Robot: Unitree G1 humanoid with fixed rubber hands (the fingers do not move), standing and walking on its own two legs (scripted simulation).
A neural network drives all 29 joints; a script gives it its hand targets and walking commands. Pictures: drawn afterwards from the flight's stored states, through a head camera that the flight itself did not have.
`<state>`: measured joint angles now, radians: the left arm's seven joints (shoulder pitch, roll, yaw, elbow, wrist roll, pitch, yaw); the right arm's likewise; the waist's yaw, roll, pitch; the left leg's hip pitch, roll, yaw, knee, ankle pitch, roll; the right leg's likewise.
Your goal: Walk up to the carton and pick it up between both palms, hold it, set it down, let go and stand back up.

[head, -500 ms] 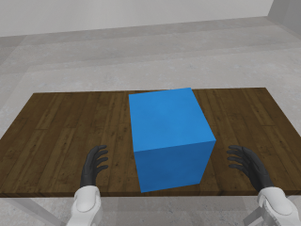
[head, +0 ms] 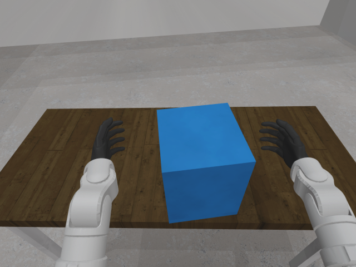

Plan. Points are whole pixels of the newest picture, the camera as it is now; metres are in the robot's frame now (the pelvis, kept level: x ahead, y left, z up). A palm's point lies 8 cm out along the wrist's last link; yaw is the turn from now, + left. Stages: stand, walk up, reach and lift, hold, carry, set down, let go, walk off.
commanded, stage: reach and lift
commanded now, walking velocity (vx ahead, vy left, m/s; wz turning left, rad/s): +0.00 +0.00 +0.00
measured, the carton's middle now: (198, 163) +0.41 -0.01 -0.01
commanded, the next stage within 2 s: none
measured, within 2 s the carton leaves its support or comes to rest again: neither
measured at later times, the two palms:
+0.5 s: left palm (97, 125) +0.35 +0.20 +0.18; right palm (282, 117) +0.41 -0.19 +0.16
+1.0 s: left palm (104, 127) +0.38 +0.20 +0.15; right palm (275, 108) +0.45 -0.19 +0.16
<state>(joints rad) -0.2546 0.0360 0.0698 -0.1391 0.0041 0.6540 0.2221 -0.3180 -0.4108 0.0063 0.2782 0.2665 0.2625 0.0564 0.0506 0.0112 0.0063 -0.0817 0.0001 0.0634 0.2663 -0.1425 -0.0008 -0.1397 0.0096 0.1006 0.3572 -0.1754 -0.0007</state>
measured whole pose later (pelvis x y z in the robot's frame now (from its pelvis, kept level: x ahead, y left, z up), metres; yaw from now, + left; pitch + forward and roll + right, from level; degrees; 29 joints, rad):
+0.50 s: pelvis +0.00 +0.00 +0.00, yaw +0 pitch -1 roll +1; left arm -0.56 0.13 0.14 0.06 -0.01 0.76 0.19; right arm -0.71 -0.43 0.05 0.61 0.32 0.33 0.05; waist 0.05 0.01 0.01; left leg -0.11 0.00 0.06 0.28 -0.15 0.00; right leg -0.16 0.01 0.10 0.36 -0.18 0.00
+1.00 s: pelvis +0.01 +0.00 +0.00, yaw +0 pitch +1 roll +1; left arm -0.65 0.10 0.14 0.30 -0.02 0.59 0.18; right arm -0.86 -0.46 0.10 0.82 0.35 0.27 0.08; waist 0.09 0.01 0.01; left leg -0.16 0.01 0.06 0.30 -0.16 0.00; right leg -0.20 0.01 0.10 0.36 -0.17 0.00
